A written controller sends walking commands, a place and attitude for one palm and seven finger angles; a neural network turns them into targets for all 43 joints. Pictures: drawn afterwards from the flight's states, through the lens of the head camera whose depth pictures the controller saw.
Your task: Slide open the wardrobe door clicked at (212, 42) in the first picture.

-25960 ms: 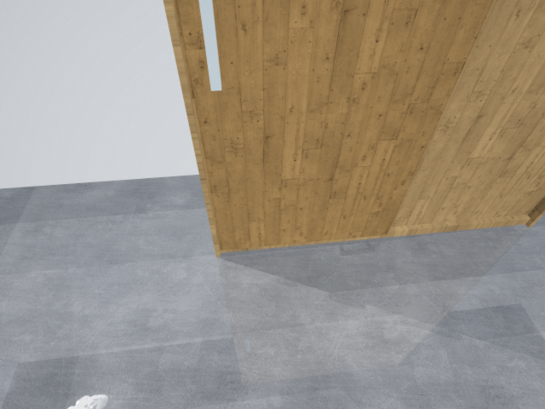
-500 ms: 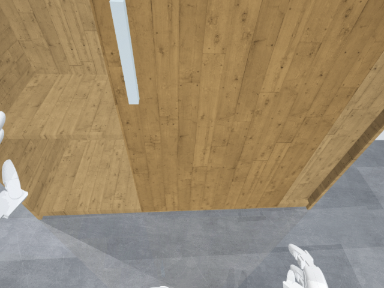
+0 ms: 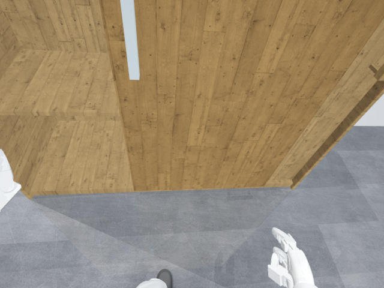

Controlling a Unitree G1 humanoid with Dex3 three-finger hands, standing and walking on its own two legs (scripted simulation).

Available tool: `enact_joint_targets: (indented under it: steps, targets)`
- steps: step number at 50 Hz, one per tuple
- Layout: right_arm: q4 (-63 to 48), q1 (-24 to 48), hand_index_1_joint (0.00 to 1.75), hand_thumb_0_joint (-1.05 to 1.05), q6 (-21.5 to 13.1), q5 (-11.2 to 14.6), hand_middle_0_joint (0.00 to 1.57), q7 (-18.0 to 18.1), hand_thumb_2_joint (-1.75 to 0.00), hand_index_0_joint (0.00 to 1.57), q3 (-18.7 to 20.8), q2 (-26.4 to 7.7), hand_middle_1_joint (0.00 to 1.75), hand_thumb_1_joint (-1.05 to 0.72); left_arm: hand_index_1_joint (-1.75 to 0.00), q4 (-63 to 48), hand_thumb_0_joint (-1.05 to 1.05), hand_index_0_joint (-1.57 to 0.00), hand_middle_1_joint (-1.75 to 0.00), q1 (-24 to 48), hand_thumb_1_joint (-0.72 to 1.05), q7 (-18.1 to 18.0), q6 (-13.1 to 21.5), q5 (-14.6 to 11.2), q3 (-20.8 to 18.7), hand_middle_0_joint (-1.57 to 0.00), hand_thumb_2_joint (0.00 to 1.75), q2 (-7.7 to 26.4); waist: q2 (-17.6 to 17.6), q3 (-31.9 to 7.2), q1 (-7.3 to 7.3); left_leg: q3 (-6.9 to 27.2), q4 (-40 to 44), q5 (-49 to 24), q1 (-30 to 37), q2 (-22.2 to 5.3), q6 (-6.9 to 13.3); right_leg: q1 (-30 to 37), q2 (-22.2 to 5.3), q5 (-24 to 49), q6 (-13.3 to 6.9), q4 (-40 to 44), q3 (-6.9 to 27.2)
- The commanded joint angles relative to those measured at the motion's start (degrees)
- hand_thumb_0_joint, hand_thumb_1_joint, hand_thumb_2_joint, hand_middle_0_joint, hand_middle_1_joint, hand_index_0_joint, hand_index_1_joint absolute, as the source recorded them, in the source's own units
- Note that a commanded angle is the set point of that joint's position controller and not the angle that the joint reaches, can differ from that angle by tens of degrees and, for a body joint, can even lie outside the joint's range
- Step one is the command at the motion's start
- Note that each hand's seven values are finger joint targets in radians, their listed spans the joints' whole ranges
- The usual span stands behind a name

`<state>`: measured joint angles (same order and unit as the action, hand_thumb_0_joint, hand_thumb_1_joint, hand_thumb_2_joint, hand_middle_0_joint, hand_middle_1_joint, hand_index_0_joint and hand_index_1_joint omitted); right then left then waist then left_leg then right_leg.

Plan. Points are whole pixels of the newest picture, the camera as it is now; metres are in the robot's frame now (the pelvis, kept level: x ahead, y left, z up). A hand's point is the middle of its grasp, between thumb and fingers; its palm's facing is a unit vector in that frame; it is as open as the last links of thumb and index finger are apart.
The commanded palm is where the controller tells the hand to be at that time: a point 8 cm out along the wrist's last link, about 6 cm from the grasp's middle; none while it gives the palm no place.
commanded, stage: stop stepping back and stand still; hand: left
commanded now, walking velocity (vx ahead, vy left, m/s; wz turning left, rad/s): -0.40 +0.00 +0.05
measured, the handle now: (131, 27) +0.62 +0.26 +0.20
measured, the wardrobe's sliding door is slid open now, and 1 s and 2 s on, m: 0.53 0.53 0.53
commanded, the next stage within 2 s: let the arm hang, fingers relaxed in 0.92 s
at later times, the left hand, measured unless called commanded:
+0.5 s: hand out of the picture +0.15 +0.28 +0.18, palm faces +0.33 -0.84 -0.42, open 7.4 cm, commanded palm +0.09 +0.33 +0.19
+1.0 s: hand out of the picture +0.17 +0.33 +0.18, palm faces +0.40 -0.77 -0.51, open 7.4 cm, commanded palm none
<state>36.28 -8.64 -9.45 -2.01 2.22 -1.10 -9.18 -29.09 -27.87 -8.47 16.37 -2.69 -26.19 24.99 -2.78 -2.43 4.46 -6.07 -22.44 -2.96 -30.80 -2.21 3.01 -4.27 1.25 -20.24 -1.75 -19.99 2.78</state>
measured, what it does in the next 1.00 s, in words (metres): steps on the spot: right foot, then left foot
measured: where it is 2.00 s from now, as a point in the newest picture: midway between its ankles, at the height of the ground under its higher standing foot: outside the picture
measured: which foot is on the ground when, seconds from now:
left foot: down 0.00-0.48, up 0.50-0.66, down 0.68-1.00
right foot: down 0.00-0.30, up 0.32-0.46, down 0.48-0.68, up 0.70-0.92, down 0.94-1.00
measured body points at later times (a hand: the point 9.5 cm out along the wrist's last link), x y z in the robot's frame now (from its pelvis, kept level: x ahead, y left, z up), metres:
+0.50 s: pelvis -0.06 +0.04 +0.01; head -0.07 +0.08 +0.46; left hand +0.13 +0.32 +0.20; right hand +0.06 -0.20 -0.05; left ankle +0.07 +0.08 -0.71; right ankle -0.08 -0.05 -0.73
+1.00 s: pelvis -0.04 +0.07 +0.01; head -0.04 +0.08 +0.46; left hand +0.14 +0.37 +0.20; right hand +0.10 -0.15 -0.08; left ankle +0.00 +0.17 -0.73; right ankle -0.05 -0.02 -0.73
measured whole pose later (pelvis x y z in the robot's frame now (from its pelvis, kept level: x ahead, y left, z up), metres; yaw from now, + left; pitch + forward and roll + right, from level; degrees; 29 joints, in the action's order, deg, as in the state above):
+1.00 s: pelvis -0.04 +0.07 +0.01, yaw -3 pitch +0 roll -1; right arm 36.6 -14.2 -8.1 -1.5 2.4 -2.3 -9.0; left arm -26.3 -31.2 -7.8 10.9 -1.4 -25.5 25.3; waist 0.5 -0.3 0.5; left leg -2.7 -28.9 12.0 -16.9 -1.7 1.0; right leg -11.1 2.2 -12.5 -2.2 -24.4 -5.0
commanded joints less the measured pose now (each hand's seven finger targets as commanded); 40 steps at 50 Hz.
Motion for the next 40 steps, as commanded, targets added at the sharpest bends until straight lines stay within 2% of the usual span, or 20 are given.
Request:
enact_joint_targets:
  steps: [1, 3, 5, 8, 10, 12, 13, 14, 16, 20, 22, 24, 25, 28, 32, 33, 34, 36, 37, 40]
  targets:
    - [-6.03, 2.2, 0.3, 0.0, -1.46, 0.83, 0.2, 2.53, -0.9, 0.2, 4.38, -9.02, 0.3, -0.9, -0.3, -11.13, 0.0, -0.2, -0.3, 12.07, 0.9, 0.14, 3.16, 0.27, -2.33, -0.2, 0.9, 11.02, 4.06, -12.94, -5.01, 3.68, -3.94, -2.53, 38.03, -2.96, -5.55, -22.01, -4.15, 12.57, 0.88, 1.98, -1.77]
    - [-8.26, 3.78, 0.3, 0.0, -0.78, 2.07, 0.2, 2.28, -0.9, 0.2, 5.12, -10.09, 0.3, -0.9, -0.3, -11.71, 0.0, -0.2, -0.3, 5.16, 0.9, 0.89, 1.68, -1.04, -5.06, -0.2, 0.9, 12.82, 6.62, -11.24, -4.65, 6.13, -1.44, 5.93, 37.63, -3.5, -5.07, -24.22, -0.31, 1.77, 1.32, 1.41, -3.56]
    - [-10.43, 4.22, 0.3, 0.0, 0.52, 1.88, 0.2, 1.93, -0.9, 0.2, 4.59, -9.51, 0.3, -0.9, -0.3, -10.53, 0.0, -0.2, -0.3, -4.71, 0.9, 1.19, 0.84, -1.98, -7.68, -0.2, 0.9, 13.09, 9.84, -8.25, -3.98, 5.16, -1.9, 22.82, 31.43, -1.02, -7.28, -25.6, -0.45, -14.05, -2.06, 4.49, -4.71]
    - [-9.81, 3.43, 0.3, 0.0, 2.03, 1.03, 0.2, 2.76, -0.9, 0.2, 4.23, -8.25, 0.3, -0.9, -0.3, -10.48, 0.0, -0.2, -0.3, -8.24, 0.9, 0.52, -0.76, -2.83, -9.8, -0.2, 0.9, 14.3, -3.73, -1.67, -4.85, 5.44, -26.03, 21.43, 28.29, 3.15, -7.12, -39.13, -11.28, -24.46, -8.43, 10.81, 5.86]
    - [-8.15, 1.85, 0.3, 0.0, 1.84, 1.27, 0.2, 3.1, -0.9, 0.2, 3.31, -8.29, 0.3, -0.9, -0.3, -9.86, 0.0, -0.2, -0.3, -0.94, 0.9, 0.16, -2.15, -1.83, -7.32, -0.2, 0.9, 11.99, -6.24, 2.48, -6.07, 7.74, -28.77, 19.91, 20.29, 1.79, -5.49, -35.02, -13.08, -20.24, -8.28, 8.11, 5.0]
    - [-6.69, 1.27, 0.3, 0.0, 0.4, 1.58, 0.2, 3.79, -0.9, 0.2, 2.83, -9.83, 0.3, -0.9, -0.3, -8.51, 0.0, -0.2, -0.3, 13.11, 0.9, -0.14, -2.84, -0.65, -3.11, -0.2, 0.9, 10.2, 2.42, 7.46, -7.73, 9.12, -11.44, 21.08, 16.14, 0.01, -4.55, -26.68, -7.27, -13.62, -2.58, -1.01, -3.1]
    - [-6.36, 0.66, 0.3, 0.0, -1.09, 1.85, 0.2, 4.41, -0.9, 0.2, 3.09, -11.36, 0.3, -0.9, -0.3, -6.14, 0.0, -0.2, -0.3, 15.68, 0.9, -0.37, -2.99, -0.01, -2.03, -0.2, 0.9, 9.14, 10.39, 8.66, -7.29, 14.95, -1.45, 19.58, 14.03, -1.97, -3.18, -22.37, -2.03, -9.15, 0.5, -7.81, -6.2]
    - [-6.49, 0.76, 0.3, 0.0, -2.69, 2.37, 0.2, 4.43, -0.9, 0.2, 3.61, -12.03, 0.3, -0.9, -0.3, -5.91, 0.0, -0.2, -0.3, 15.05, 0.9, -0.76, -2.19, 0.02, -1.41, -0.2, 0.9, 8.66, 18.55, 3.92, -6.05, 25.27, 10.37, 35.01, 14.4, -6.69, -3.4, -18.07, 1.81, -11.36, 1.74, -14.25, -5.37]
    - [-7.21, 0.7, 0.3, 0.0, -3.57, 1.23, 0.2, 3.66, -0.9, 0.2, 3.53, -11.6, 0.3, -0.9, -0.3, -11.24, 0.0, -0.2, -0.3, 15.02, 0.9, -1.27, -1.57, 0.61, -1.87, -0.2, 0.9, 9.31, 26.8, 1.41, -4.21, 33.46, 24.67, 53.67, 8.32, -9.63, -10.71, -10.24, 6.28, -12.76, 0.44, -24.87, -4.12]
    - [-8.97, -0.5, 0.3, 0.0, -4.35, 0.64, 0.2, 1.06, -0.9, 0.2, 3.98, -9.48, 0.3, -0.9, -0.3, -16.43, 0.0, -0.2, -0.3, -3.78, 0.9, -0.3, -1.89, 0.45, -2.59, -0.2, 0.9, 8.05, 18.54, -7.68, -2.42, 16.18, 16.86, 35.83, 8.32, -4.28, -8.41, 4.26, 6.31, -8.15, -1.28, -9.58, -7.5]
    - [-9.26, -1.22, 0.3, 0.0, -2.49, 0.47, 0.2, 0.53, -0.9, 0.2, 4.17, -9.17, 0.3, -0.9, -0.3, -14.92, 0.0, -0.2, -0.3, -11.59, 0.9, -0.11, -2.79, 0.27, -6.37, -0.2, 0.9, 10.84, 10.17, -8.68, -2.76, 8.33, 3.89, 29.65, 5.94, 1.16, -8.17, 7.02, 0.62, -4.87, -2.85, 0.65, -3.94]
    - [-8.58, 0.28, 0.3, 0.0, 0.43, 0.18, 0.2, 0.95, -0.9, 0.2, 4.21, -8.85, 0.3, -0.9, -0.3, -15.96, 0.0, -0.2, -0.3, -5.04, 0.9, -0.2, -3.03, -0.37, -8.02, -0.2, 0.9, 11.96, -6.07, -2.99, -3.34, 5.07, -28.38, 23.8, 5.19, 4.43, -5.62, -13.07, -19.39, -15.73, -10.52, 12.47, 17.53]
    - [-6.71, -0.72, 0.3, 0.0, 1.14, -0.11, 0.2, 1.2, -0.9, 0.2, 3.92, -9.14, 0.3, -0.9, -0.3, -11.99, 0.0, -0.2, -0.3, 0.3, 0.9, -0.47, -3.22, -0.31, -8.25, -0.2, 0.9, 11.56, -6.71, -0.87, -4.79, 6.34, -37.38, 22.86, 0.66, 3.0, -5.71, -16.86, -21.92, -19.07, -12.18, 12.11, 16.51]
    - [-5.81, -1.51, 0.3, 0.0, 0.66, 1.13, 0.2, 2.06, -0.9, 0.2, 3.74, -9.63, 0.3, -0.9, -0.3, -1.22, 0.0, -0.2, -0.3, 4.73, 0.9, -0.75, -3.89, 0.5, -4.48, -0.2, 0.9, 8.53, -5.35, 5.87, -6.52, 7.5, -32.89, 23.82, 2.68, -1.95, -3.38, -21.46, -17.09, -20.8, -8.04, 9.15, 8.52]
    - [-5.65, 0.6, 0.3, 0.0, -0.5, 1.45, 0.2, 3.59, -0.9, 0.2, 3.0, -9.73, 0.3, -0.9, -0.3, -3.53, 0.0, -0.2, -0.3, 12.81, 0.9, -1.41, -4.21, 1.27, 1.32, -0.2, 0.9, 5.65, 2.38, 4.51, -6.29, 1.66, -8.52, 24.58, 15.66, -0.72, -2.27, -18.53, -11.0, -17.24, -4.41, -2.79, -3.09]
    - [-6.8, 0.51, 0.3, 0.0, -1.13, 1.54, 0.2, 3.78, -0.9, 0.2, 3.45, -11.36, 0.3, -0.9, -0.3, -7.71, 0.0, -0.2, -0.3, 13.33, 0.9, -1.35, -4.05, 1.11, 1.3, -0.2, 0.9, 6.3, 12.65, 4.45, -5.81, 11.14, 0.3, 26.78, 16.84, -5.39, -0.27, -19.29, -5.94, -12.51, -1.93, -13.59, -5.82]
    - [-8.24, 0.73, 0.3, 0.0, -1.47, 1.75, 0.2, 3.53, -0.9, 0.2, 3.46, -11.8, 0.3, -0.9, -0.3, -11.65, 0.0, -0.2, -0.3, 12.72, 0.9, -1.47, -3.32, 0.93, 0.29, -0.2, 0.9, 7.35, 21.39, 3.67, -5.36, 27.82, 7.2, 27.01, 20.31, -14.02, 3.06, -24.36, -0.26, -10.54, 1.26, -23.86, -8.18]
    - [-7.52, 0.9, 0.3, 0.0, -2.38, 0.76, 0.2, 2.3, -0.9, 0.2, 2.89, -9.18, 0.3, -0.9, -0.3, -14.97, 0.0, -0.2, -0.3, 8.77, 0.9, -0.56, -2.38, 0.32, -3.56, -0.2, 0.9, 11.11, 18.67, 1.89, -5.43, 37.52, 16.3, 42.08, 14.46, -17.48, 3.77, -21.69, 0.21, -10.87, 1.68, -33.92, -2.24]
    - [-8.05, 1.17, 0.3, 0.0, -2.82, 0.15, 0.2, 1.87, -0.9, 0.2, 3.17, -8.77, 0.3, -0.9, -0.3, -19.06, 0.0, -0.2, -0.3, 8.13, 0.9, -0.32, -2.01, 0.22, -6.38, -0.2, 0.9, 13.89, 18.13, 2.16, -4.8, 36.68, 17.29, 41.33, 12.26, -16.67, 2.88, -20.0, -0.57, -8.34, 1.59, -34.1, -0.99]
    - [-7.27, 0.7, 0.3, 0.0, -2.84, 0.42, 0.2, 0.44, -0.9, 0.2, 2.9, -8.43, 0.3, -0.9, -0.3, -18.47, 0.0, -0.2, -0.3, -1.67, 0.9, -0.76, -2.15, 0.91, -4.84, -0.2, 0.9, 9.22, 17.46, -0.77, -3.94, 19.96, 13.01, 30.78, 12.61, -12.7, 1.78, -11.6, -0.45, -4.49, 1.55, -21.17, -5.18]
